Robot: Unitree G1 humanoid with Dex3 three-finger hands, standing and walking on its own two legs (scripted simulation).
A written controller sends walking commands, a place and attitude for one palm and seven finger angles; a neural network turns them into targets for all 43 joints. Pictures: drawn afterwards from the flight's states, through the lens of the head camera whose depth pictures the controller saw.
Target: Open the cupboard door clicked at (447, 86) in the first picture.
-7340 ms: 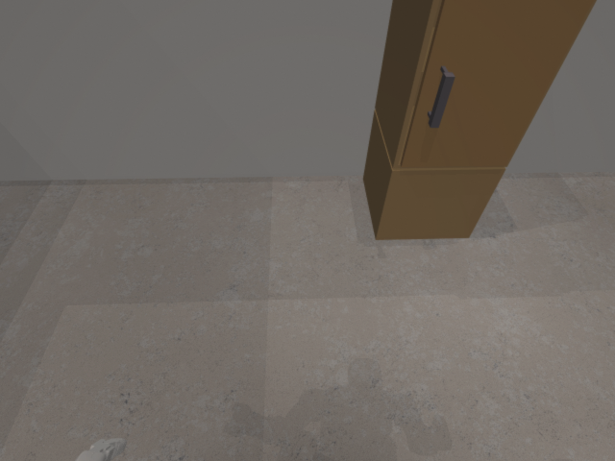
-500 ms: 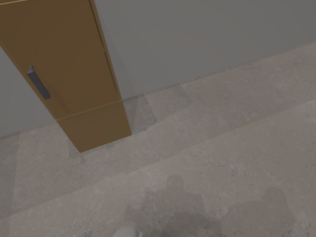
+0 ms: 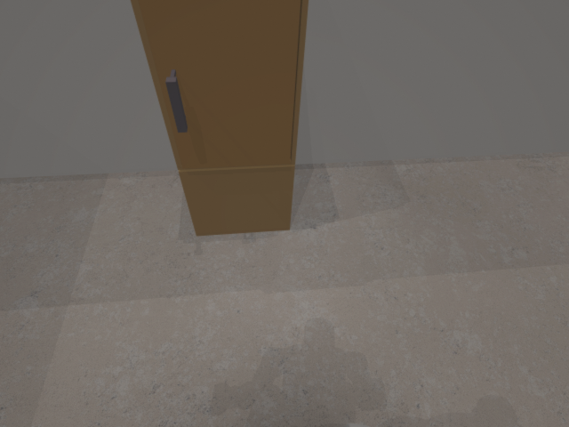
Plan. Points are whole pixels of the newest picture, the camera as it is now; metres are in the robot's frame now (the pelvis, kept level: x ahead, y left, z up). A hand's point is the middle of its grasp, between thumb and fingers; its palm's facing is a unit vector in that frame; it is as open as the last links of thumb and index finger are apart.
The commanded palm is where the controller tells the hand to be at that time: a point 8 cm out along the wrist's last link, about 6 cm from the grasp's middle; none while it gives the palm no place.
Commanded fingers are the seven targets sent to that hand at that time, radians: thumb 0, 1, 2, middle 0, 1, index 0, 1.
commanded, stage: turn to face it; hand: left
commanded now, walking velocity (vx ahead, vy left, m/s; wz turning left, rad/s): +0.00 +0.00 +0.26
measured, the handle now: (178, 101) +0.88 +0.35 -0.07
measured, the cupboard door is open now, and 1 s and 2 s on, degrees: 0 0 0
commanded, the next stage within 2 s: take the last steps up to it in 0.10 s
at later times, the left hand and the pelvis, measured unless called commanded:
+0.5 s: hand out of the picture -0.05 +0.18 -0.17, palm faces +0.21 -0.96 -0.19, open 7.3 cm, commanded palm none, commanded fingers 0.00 0.90 0.90 -0.20 -0.30 -0.20 -0.30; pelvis -0.01 +0.00 +0.00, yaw +8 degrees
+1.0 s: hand (178, 370) +0.23 +0.20 -0.18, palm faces +0.06 -0.98 -0.18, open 7.4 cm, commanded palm none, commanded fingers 0.00 0.90 0.90 -0.20 -0.30 -0.20 -0.30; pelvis +0.13 +0.02 -0.02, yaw +6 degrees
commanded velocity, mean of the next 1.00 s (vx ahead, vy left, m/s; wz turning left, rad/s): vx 0.25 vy -0.03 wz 0.05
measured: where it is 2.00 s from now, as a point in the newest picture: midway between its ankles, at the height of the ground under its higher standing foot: (276, 380)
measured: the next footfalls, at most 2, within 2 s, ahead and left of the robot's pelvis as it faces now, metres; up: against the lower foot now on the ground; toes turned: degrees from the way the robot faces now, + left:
right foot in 0.12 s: +0.04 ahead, -0.13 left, +0.00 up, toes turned -2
left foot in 0.54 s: +0.01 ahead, +0.14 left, +0.00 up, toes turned +14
